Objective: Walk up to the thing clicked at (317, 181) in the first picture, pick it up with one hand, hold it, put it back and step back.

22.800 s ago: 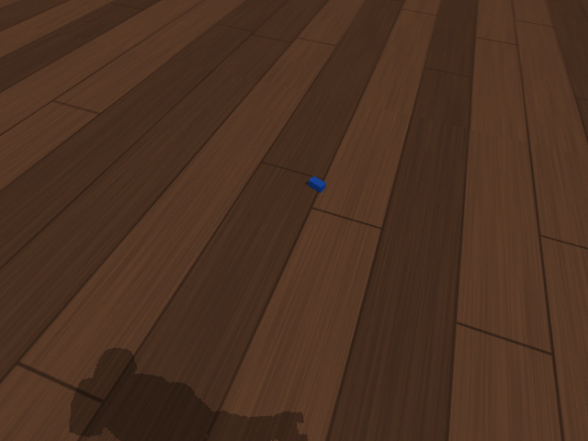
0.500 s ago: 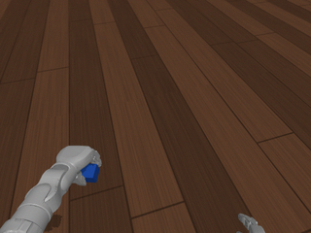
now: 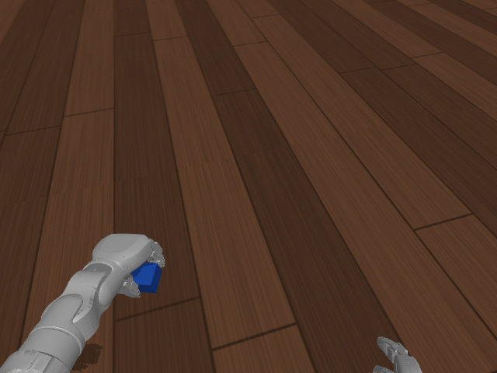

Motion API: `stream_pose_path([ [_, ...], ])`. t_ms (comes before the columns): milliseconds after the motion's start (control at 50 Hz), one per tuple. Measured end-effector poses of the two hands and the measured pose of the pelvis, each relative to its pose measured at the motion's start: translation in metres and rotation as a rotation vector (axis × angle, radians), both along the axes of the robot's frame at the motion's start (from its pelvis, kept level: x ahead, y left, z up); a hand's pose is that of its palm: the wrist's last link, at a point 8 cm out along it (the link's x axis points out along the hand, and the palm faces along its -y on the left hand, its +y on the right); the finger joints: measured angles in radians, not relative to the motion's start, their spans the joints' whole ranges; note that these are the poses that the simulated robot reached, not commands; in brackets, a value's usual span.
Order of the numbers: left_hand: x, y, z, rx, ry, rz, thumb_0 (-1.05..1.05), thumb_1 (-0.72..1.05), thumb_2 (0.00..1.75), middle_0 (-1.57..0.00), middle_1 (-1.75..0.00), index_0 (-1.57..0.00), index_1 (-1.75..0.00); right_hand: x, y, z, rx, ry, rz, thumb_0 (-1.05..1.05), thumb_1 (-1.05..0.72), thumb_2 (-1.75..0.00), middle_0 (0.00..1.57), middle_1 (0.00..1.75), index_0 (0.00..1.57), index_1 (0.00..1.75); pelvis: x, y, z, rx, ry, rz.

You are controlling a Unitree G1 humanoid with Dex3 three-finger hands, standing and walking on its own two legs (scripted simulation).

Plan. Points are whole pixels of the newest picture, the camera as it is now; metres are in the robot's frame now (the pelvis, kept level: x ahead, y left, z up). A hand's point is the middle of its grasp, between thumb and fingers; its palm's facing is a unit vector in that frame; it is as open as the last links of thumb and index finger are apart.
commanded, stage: hold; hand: left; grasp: from above
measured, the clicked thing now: (137, 276) +0.30 +0.22 -0.07
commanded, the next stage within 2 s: crouch in 0.20 s
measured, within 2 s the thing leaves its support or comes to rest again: neither
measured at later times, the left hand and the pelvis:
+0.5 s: hand (133, 278) +0.29 +0.22 -0.05, palm faces -0.47 -0.03 -0.88, open 7.1 cm; pelvis +0.00 +0.00 +0.00, yaw +0 degrees
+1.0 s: hand (164, 293) +0.35 +0.22 -0.26, palm faces -0.41 +0.07 -0.91, open 7.1 cm; pelvis -0.04 +0.01 -0.15, yaw +1 degrees
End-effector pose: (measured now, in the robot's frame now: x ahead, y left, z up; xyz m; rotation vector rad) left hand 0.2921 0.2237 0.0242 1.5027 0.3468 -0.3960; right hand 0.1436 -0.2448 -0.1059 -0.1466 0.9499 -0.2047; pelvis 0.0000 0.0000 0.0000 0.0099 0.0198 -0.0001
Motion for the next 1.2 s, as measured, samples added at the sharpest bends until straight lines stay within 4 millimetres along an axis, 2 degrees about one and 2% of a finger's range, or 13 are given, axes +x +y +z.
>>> stream_pose_path([
  [400, 0.005, -0.001, -0.003, -0.001, 0.0, 0.001, 0.0, 0.46, 0.07, -0.97, -0.14, -0.99, -0.11, -0.002, -0.004, 0.001, -0.005, 0.022, -0.017, 0.01, -0.91, -0.9, 0.2, 0.3, 0.2, 0.3, 0.004, 0.0, 0.001, -0.001, 0.003, 0.0],
  [480, 0.005, 0.0, -0.011, -0.004, 0.014, 0.003, 0.0, 0.45, 0.08, -0.97, -0.14, -1.0, -0.11, -0.003, -0.004, 0.0, -0.006, 0.027, -0.015, 0.01, -0.91, -0.9, 0.2, 0.3, 0.2, 0.3, 0.004, 0.0, 0.0, 0.0, 0.011, 0.003],
  [560, 0.004, -0.001, -0.028, -0.004, 0.02, -0.011, 0.0, 0.44, 0.09, -0.98, -0.13, -1.0, -0.11, -0.005, -0.005, -0.003, -0.014, 0.045, -0.009, 0.01, -0.9, -0.9, 0.2, 0.3, 0.2, 0.3, 0.003, 0.0, -0.003, 0.0, 0.037, 0.009],
  [660, 0.008, 0.0, -0.06, 0.021, 0.007, -0.031, 0.0, 0.43, 0.1, -0.99, -0.12, -1.02, -0.1, -0.016, -0.01, -0.019, -0.039, 0.096, 0.004, 0.01, -0.9, -0.9, 0.2, 0.3, 0.2, 0.3, -0.003, -0.001, -0.018, -0.005, 0.105, 0.019],
  [780, 0.024, 0.004, -0.112, 0.065, -0.019, -0.031, 0.0, 0.43, 0.09, -1.0, -0.11, -1.02, -0.09, -0.044, -0.023, -0.054, -0.082, 0.17, -0.002, 0.01, -0.91, -0.9, 0.2, 0.3, 0.2, 0.3, -0.014, 0.001, -0.054, -0.02, 0.221, 0.027],
  [920, 0.047, 0.001, -0.185, 0.085, -0.035, -0.041, 0.0, 0.42, 0.1, -1.01, -0.1, -1.03, -0.08, -0.095, -0.032, -0.112, -0.131, 0.276, -0.043, 0.0, -0.91, -0.9, 0.2, 0.3, 0.2, 0.3, -0.03, 0.007, -0.112, -0.037, 0.361, 0.026],
  [1040, 0.066, -0.004, -0.244, 0.088, -0.056, -0.042, 0.0, 0.42, 0.1, -1.01, -0.1, -1.04, -0.08, -0.137, -0.028, -0.167, -0.141, 0.361, -0.083, 0.01, -0.91, -0.9, 0.2, 0.3, 0.2, 0.3, -0.042, 0.011, -0.165, -0.047, 0.457, 0.019],
  [1120, 0.076, -0.004, -0.282, 0.091, -0.043, -0.027, 0.0, 0.41, 0.11, -1.02, -0.1, -1.04, -0.08, -0.157, -0.019, -0.201, -0.129, 0.398, -0.092, 0.01, -0.91, -0.9, 0.2, 0.3, 0.2, 0.29, -0.049, 0.013, -0.196, -0.053, 0.503, 0.018],
  [1200, 0.085, -0.002, -0.32, 0.091, -0.015, -0.021, 0.0, 0.42, 0.1, -1.02, -0.09, -1.04, -0.07, -0.167, -0.011, -0.233, -0.113, 0.419, -0.085, 0.01, -0.91, -0.9, 0.2, 0.3, 0.2, 0.29, -0.055, 0.015, -0.226, -0.059, 0.545, 0.017],
])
